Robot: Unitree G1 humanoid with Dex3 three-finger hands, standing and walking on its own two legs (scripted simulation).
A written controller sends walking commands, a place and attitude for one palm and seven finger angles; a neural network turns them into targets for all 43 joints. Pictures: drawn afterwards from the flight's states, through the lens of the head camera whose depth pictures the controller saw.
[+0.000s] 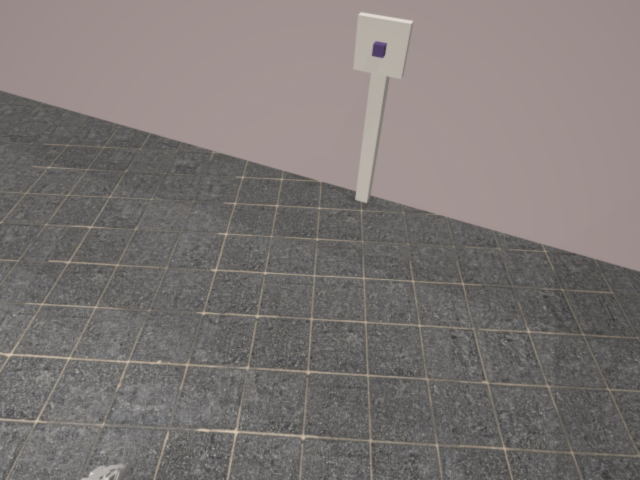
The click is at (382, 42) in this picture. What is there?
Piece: button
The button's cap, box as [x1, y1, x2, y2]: [372, 41, 386, 57]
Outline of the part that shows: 376,41 373,44 372,55 382,57 384,55 386,43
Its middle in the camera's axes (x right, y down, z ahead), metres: +0.20 -0.64 +1.31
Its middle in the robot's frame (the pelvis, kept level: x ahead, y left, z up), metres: +1.42 -0.13 -0.04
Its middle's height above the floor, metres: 0.73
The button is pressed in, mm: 0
